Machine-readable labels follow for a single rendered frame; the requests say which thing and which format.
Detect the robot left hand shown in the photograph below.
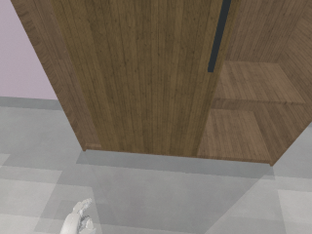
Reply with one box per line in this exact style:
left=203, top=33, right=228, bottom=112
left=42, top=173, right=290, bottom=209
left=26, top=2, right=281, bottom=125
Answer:
left=59, top=198, right=97, bottom=234

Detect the handle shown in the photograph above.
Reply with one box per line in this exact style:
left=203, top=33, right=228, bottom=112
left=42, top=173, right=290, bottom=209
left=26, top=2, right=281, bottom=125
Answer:
left=35, top=0, right=66, bottom=59
left=208, top=0, right=232, bottom=73

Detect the wardrobe door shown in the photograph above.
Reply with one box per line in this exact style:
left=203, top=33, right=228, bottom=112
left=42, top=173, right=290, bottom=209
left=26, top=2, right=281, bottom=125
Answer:
left=23, top=0, right=100, bottom=144
left=50, top=0, right=242, bottom=157

